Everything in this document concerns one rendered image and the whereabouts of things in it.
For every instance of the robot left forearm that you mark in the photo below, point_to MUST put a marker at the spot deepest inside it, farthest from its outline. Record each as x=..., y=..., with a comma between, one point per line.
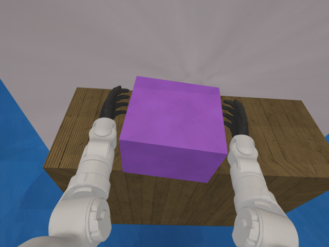
x=95, y=166

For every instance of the robot right upper arm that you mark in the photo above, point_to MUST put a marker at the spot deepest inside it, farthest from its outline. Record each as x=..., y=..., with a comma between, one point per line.
x=257, y=227

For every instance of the robot right hand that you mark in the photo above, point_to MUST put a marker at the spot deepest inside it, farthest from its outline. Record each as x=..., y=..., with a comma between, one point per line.
x=239, y=125

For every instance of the carton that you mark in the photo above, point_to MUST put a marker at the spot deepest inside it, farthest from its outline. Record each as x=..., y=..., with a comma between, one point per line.
x=173, y=130

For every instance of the robot left hand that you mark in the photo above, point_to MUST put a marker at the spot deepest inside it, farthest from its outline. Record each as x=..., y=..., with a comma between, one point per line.
x=110, y=105

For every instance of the robot right forearm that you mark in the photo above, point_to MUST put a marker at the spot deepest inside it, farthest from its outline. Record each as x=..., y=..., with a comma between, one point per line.
x=247, y=179

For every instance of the pedestal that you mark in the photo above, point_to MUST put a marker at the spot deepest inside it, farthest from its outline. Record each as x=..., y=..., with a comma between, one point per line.
x=293, y=155

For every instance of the robot left upper arm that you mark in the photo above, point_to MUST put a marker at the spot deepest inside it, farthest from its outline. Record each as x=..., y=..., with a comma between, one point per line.
x=78, y=222

